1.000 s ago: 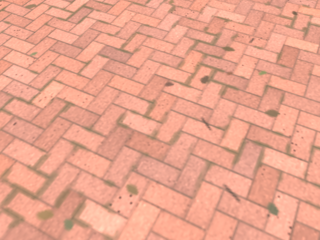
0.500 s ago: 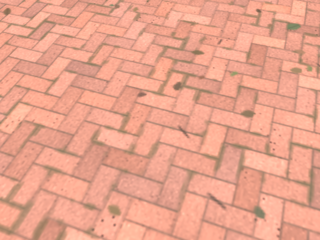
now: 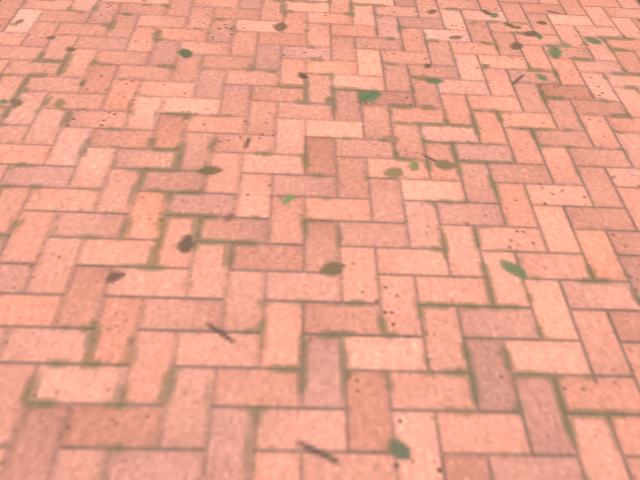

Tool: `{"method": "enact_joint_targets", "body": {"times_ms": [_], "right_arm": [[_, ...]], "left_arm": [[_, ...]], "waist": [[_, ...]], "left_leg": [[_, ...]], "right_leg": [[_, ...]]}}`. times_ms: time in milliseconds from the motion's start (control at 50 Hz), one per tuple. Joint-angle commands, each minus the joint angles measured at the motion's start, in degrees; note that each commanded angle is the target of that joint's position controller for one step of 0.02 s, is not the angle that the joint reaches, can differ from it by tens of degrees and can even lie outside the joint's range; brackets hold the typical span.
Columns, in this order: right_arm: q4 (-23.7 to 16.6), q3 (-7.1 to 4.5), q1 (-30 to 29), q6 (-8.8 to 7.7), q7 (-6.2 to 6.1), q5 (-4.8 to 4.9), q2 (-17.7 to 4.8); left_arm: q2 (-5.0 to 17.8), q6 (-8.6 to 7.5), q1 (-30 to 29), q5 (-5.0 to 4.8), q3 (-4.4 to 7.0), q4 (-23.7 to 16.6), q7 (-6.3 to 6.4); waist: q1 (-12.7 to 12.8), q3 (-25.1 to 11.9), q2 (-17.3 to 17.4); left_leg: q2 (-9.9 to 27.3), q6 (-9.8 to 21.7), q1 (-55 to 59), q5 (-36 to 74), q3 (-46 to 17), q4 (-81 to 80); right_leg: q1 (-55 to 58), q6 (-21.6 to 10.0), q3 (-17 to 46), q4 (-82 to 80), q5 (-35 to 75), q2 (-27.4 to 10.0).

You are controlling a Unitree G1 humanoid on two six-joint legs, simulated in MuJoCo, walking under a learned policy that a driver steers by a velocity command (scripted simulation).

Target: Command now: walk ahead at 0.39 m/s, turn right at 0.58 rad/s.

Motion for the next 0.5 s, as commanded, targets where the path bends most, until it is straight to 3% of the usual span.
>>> {"method": "enact_joint_targets", "body": {"times_ms": [20, 100, 200, 240, 260, 280, 300, 320, 340, 360, 380, 400, 440, 500], "right_arm": [[-3.09, -1.88, -0.49, -1.04, 0.05, -0.09, -8.29], [-1.74, -2.53, 0.16, -0.67, 0.41, 0.48, -10.51], [0.61, -3.35, 1.28, 0.11, 1.13, 2.28, -12.57], [0.96, -3.81, 0.07, 0.56, 1.16, 2.78, -14.31], [0.99, -3.67, -0.8, 0.8, 1.02, 3.08, -14.28], [0.6, -2.86, 0.84, 0.54, 0.78, 2.65, -12.52], [-2.53, -0.37, 2.31, -0.1, 1.05, -0.47, -5.09], [-4.97, 0.58, 1.54, -2.35, 1.32, 0.32, -4.76], [-6.04, -1.02, -5.62, -3.47, 1.65, 2.94, -10.72], [-6.73, -0.76, -7.58, -4.17, 1.74, 3.23, -10.56], [-5.75, -0.7, -7.49, -4.35, 1.22, 1.66, -10.06], [-5.33, -1.05, -6.73, -4.02, 1.1, 0.55, -10.23], [-4.57, -1.01, -5.31, -2.81, 1.54, 0.05, -9.36], [-5.04, -0.36, -8.11, -1.72, 1.64, -0.49, -7.43]], "left_arm": [[2.11, -1.33, -7.76, -0.22, 0.11, -6.19, -0.59], [0.31, -1.69, -12.01, -0.23, -0.88, -7.79, -2.01], [0.04, -1.9, -14.81, -0.64, -1.52, -9.57, -3.66], [2.2, -1.78, -10.6, -0.32, -0.46, -9.13, -3.71], [4.47, -1.63, -2.34, -0.32, 1.03, -6.91, -3.41], [8.49, -1.12, 7.97, -0.64, 3.17, -4.04, -2.52], [14.65, -0.86, 12.89, -1.34, 4.22, -3.37, -1.23], [15.91, -2.23, 13.07, -0.95, 3.51, -5.35, -1.6], [10.4, -3.19, 11.97, -0.3, 1.98, -4.37, -2.14], [8.48, -3.68, 9.87, -0.19, 1.22, -3.63, -2.09], [6.96, -3.77, 5.42, -0.12, 0.6, -4.25, -1.94], [5.59, -3.77, 2.09, 0.42, 0.03, -4.99, -1.82], [5.26, -4.05, -0.4, 1.06, -0.14, -5.33, -1.29], [5.82, -4.51, 1.1, 0.47, -0.16, -3.22, -0.3]], "waist": [[-1.55, 7.35, 9.46], [-3.08, 8.71, 9.73], [-3.05, 10.35, 8.91], [0.65, 6.6, 10.28], [5.69, 1.19, 9.01], [10.15, -5.7, 6.24], [8.7, -10.53, -9.29], [7.98, -21.82, -12.91], [10.52, -14.83, -4.66], [8.8, -7.71, -4.59], [6.06, -3.8, 0.33], [3.67, -1.42, -0.36], [1.4, -0.29, -1.46], [1.35, 2.04, -0.25]], "left_leg": [[13.7, 7.99, 3.66, -3.72, -9.47, -11.74], [14.63, 7.86, 4.18, 2.68, -3.11, -11.68], [16.75, 6.88, 6.46, 8.75, 1.86, -9.23], [16.64, 5.68, 6.6, 31.83, 5.0, -0.82], [14.78, 4.13, 4.79, 44.11, 8.38, 10.67], [12.31, 1.97, -3.99, 42.97, 9.99, 25.24], [6.5, -1.68, -26.75, -1.73, 9.08, 46.8], [-2.0, -2.92, -38.19, -20.15, -4.97, 59.81], [1.18, -1.98, -44.27, -13.8, -8.55, 61.63], [3.43, -0.56, -44.74, -8.65, -7.31, 58.28], [5.77, -0.46, -40.97, -4.39, -7.24, 53.78], [6.92, -0.75, -36.97, -1.6, -7.5, 49.62], [6.96, -1.83, -32.71, 1.22, -6.85, 46.86], [5.67, -4.21, -33.23, 6.76, -5.28, 38.88]], "right_leg": [[-11.83, 1.31, 0.22, -3.15, 4.0, -2.39], [-7.27, 1.08, -3.49, -15.25, 6.15, -3.96], [-0.01, -3.85, -8.32, -25.51, -0.89, -3.78], [10.13, -6.86, -11.67, -28.44, -4.7, 0.04], [22.2, -8.86, -13.23, -32.33, -1.58, 3.12], [39.81, -10.93, -10.98, -32.77, 0.29, 4.39], [58.27, -17.37, 14.37, -34.86, -3.58, -10.96], [65.01, -26.8, 45.22, -46.92, -17.23, -20.79], [61.35, -22.93, 38.13, -49.9, -16.11, -19.27], [53.58, -20.97, 29.74, -49.29, -11.46, -17.09], [44.79, -19.01, 23.21, -48.94, -5.52, -14.25], [38.22, -18.23, 18.63, -49.74, 0.67, -11.85], [31.93, -18.74, 15.31, -52.12, 8.07, -9.93], [27.82, -18.65, 10.06, -53.25, 15.44, -8.16]]}}
Keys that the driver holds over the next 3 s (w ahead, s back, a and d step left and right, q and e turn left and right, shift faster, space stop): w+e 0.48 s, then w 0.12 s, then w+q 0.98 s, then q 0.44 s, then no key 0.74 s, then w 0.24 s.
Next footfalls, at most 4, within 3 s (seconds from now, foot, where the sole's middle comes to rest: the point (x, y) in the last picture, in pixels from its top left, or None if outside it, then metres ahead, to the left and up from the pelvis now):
0.28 right None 0.24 -0.20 -0.78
0.80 left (357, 451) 0.61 -0.12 -0.78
1.28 right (453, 362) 0.83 -0.37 -0.78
1.76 left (332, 281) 1.09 -0.09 -0.78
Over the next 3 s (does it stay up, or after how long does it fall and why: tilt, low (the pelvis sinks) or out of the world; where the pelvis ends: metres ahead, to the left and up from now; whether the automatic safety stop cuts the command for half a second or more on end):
stays up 1.10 -0.21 -0.02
